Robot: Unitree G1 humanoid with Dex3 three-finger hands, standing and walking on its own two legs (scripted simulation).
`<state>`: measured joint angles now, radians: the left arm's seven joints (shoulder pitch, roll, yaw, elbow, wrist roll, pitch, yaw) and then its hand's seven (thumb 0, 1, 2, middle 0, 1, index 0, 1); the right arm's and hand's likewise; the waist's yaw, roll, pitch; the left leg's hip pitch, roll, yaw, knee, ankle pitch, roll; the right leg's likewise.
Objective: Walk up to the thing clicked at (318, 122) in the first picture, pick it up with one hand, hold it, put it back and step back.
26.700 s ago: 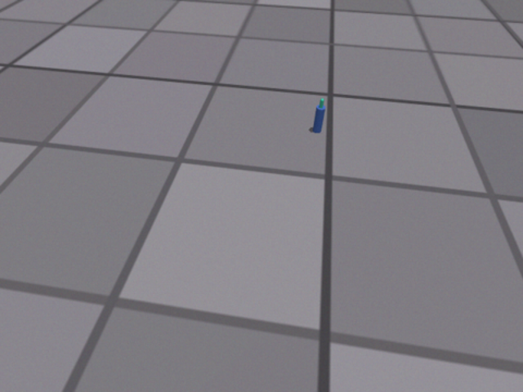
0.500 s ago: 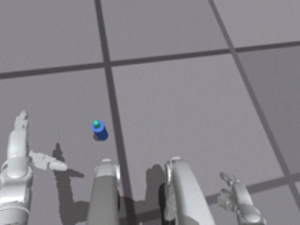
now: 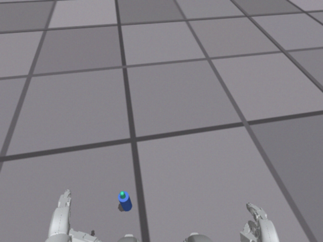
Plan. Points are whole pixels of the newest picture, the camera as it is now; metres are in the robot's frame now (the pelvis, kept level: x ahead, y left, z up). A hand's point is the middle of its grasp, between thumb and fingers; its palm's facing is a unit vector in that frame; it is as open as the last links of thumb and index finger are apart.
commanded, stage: home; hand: left
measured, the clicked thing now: (124, 200) +0.41 +0.17 -0.59
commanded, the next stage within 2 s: stand in 1.82 s
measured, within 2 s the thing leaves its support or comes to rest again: neither
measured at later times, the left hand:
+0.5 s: hand (86, 235) +0.17 +0.18 -0.04, palm faces +0.11 -0.95 -0.28, open 17.7 cm
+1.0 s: hand (86, 236) +0.16 +0.18 -0.04, palm faces +0.10 -0.96 -0.28, open 17.6 cm
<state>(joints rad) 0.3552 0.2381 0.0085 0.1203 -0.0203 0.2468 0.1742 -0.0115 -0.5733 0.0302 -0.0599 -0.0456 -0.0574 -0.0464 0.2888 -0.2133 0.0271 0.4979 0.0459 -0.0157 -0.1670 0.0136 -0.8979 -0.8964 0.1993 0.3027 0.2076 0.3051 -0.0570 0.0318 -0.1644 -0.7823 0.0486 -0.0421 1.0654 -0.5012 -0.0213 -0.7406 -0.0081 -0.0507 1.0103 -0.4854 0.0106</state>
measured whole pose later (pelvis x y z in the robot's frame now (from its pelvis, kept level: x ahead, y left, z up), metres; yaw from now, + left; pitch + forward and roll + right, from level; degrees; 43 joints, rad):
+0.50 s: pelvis +0.00 +0.00 +0.02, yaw +1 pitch +7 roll -2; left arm 0.46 0.20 -0.02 0.00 -0.01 0.26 0.15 -0.01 -0.59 0.02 -0.06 -0.04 -0.05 -0.04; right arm 0.27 -0.21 0.04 0.49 0.01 -0.11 -0.18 0.02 -0.90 -0.90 0.20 0.30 0.21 0.31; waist -0.03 0.03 -0.11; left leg -0.63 0.04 -0.05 0.97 -0.46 -0.03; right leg -0.59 -0.01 -0.06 0.92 -0.45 0.01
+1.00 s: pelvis +0.00 +0.00 +0.02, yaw +1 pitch +7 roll -2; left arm 0.46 0.20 -0.02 0.01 -0.01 0.25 0.14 -0.01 -0.56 0.04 -0.06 -0.05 -0.06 -0.05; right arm 0.27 -0.21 0.03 0.52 0.01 -0.13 -0.18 0.02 -0.90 -0.90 0.20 0.30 0.21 0.30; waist -0.03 0.03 -0.10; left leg -0.63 0.04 -0.04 0.96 -0.46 -0.02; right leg -0.59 -0.01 -0.05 0.91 -0.45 0.01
